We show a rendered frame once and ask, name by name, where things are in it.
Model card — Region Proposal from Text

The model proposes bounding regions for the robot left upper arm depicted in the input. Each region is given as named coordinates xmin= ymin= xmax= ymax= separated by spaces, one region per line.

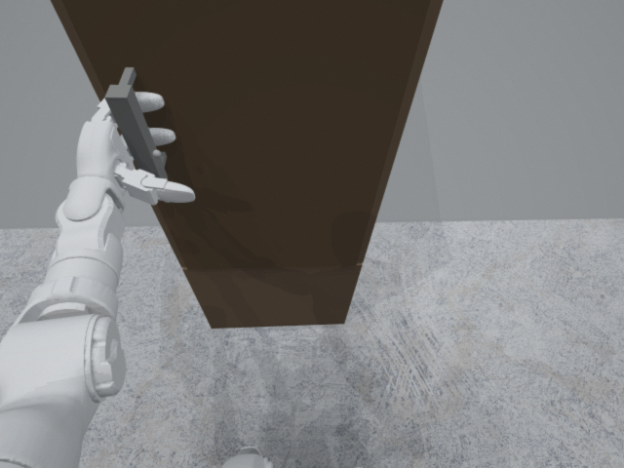
xmin=0 ymin=314 xmax=126 ymax=468

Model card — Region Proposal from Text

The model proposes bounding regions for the cupboard door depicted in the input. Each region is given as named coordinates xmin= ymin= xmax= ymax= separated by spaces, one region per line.
xmin=61 ymin=0 xmax=431 ymax=270

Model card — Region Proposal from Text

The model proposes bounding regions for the handle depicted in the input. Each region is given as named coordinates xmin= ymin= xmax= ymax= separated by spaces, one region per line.
xmin=104 ymin=67 xmax=168 ymax=179

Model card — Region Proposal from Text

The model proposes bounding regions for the robot left forearm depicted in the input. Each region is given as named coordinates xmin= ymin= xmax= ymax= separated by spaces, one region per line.
xmin=0 ymin=176 xmax=126 ymax=352

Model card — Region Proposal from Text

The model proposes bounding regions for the left robot hand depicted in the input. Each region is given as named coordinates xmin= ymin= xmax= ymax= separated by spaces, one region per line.
xmin=76 ymin=92 xmax=195 ymax=206

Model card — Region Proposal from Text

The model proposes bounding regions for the left robot shin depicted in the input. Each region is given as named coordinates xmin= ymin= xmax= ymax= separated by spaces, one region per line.
xmin=239 ymin=447 xmax=262 ymax=456

